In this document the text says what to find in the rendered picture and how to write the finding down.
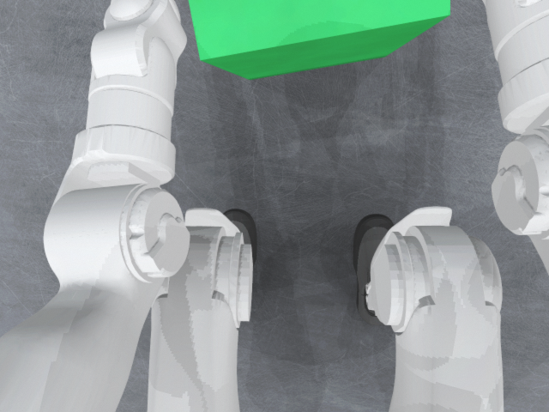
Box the robot right foot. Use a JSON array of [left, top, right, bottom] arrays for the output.
[[353, 214, 394, 325]]

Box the right robot forearm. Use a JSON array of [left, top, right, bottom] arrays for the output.
[[482, 0, 549, 134]]

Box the carton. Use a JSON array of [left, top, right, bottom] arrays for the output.
[[189, 0, 450, 80]]

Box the right robot upper arm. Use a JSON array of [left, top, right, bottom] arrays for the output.
[[492, 125, 549, 275]]

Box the robot right thigh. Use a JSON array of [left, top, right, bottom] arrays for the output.
[[375, 226, 504, 412]]

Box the left robot upper arm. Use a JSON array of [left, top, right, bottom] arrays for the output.
[[0, 183, 190, 412]]

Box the left robot forearm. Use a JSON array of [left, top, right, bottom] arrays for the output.
[[44, 0, 187, 247]]

